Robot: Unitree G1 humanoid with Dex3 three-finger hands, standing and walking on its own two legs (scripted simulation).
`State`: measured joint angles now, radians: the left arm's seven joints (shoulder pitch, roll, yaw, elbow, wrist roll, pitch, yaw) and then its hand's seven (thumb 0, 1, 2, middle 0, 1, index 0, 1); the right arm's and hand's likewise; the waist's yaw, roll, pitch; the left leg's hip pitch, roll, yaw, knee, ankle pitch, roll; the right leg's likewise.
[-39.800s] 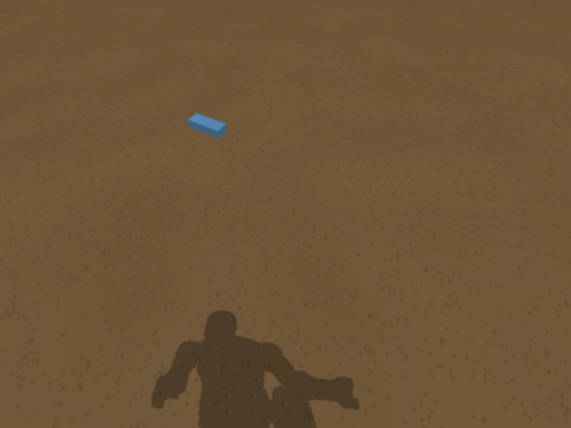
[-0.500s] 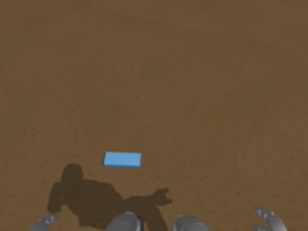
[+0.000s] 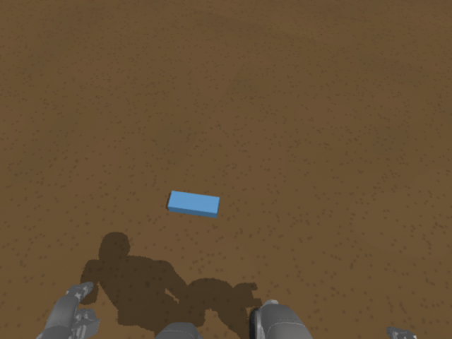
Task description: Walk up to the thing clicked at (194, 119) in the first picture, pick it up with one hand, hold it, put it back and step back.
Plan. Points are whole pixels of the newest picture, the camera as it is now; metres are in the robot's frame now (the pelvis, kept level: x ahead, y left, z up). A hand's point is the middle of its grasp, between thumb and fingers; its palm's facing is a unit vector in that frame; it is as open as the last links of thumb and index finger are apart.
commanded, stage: step back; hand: left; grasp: from above
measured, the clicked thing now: (194, 204) +0.66 +0.16 -0.73
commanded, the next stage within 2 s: none
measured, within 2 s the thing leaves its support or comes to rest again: neither
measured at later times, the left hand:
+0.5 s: hand out of the picture -0.09 +0.23 -0.12, palm faces -0.06 -0.91 -0.41, open 7.4 cm
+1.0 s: hand out of the picture -0.24 +0.23 -0.14, palm faces -0.04 -0.92 -0.38, open 7.4 cm
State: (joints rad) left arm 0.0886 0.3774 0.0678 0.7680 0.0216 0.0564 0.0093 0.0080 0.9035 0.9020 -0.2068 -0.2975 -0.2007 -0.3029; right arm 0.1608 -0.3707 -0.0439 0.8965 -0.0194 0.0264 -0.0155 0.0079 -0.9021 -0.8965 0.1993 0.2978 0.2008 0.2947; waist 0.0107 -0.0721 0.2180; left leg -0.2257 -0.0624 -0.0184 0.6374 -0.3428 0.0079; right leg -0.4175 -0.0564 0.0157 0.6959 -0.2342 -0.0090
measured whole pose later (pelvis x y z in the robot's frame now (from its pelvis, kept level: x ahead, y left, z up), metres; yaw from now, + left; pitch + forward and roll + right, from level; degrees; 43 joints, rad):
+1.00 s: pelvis -0.33 -0.03 +0.01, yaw -3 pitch -2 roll +0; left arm 0.18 0.40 0.07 0.85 0.02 0.05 0.01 0.01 0.91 0.90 -0.21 -0.30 -0.20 -0.30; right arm 0.10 -0.37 -0.04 0.83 -0.03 0.03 -0.01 0.01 -0.90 -0.90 0.20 0.30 0.21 0.30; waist 0.02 -0.03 0.15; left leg -0.37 0.04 0.00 0.57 -0.16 0.01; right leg -0.30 0.04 0.10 0.93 -0.51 0.02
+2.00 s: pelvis -0.36 -0.05 +0.01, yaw +3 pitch -2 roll +0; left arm 0.15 0.33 0.04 0.98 0.03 -0.05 0.00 0.01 0.90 0.90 -0.21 -0.30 -0.20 -0.30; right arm 0.19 -0.39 -0.04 1.00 -0.01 0.00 0.00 0.01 -0.90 -0.90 0.20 0.30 0.20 0.29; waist 0.02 0.05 0.09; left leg -0.29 0.03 -0.04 0.66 -0.42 0.00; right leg -0.29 -0.05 -0.06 0.63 -0.31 0.00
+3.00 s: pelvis -0.36 -0.05 +0.03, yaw +1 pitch -2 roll +0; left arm 0.11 0.36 0.00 1.15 0.01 -0.02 -0.02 0.01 0.91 0.90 -0.21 -0.30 -0.20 -0.30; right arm 0.14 -0.35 -0.01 1.15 -0.01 -0.01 0.02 0.01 -0.90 -0.90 0.20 0.30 0.20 0.29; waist 0.00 0.01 0.06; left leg -0.12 0.05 0.00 0.33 -0.17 -0.04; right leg -0.14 -0.03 -0.04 0.34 -0.16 0.01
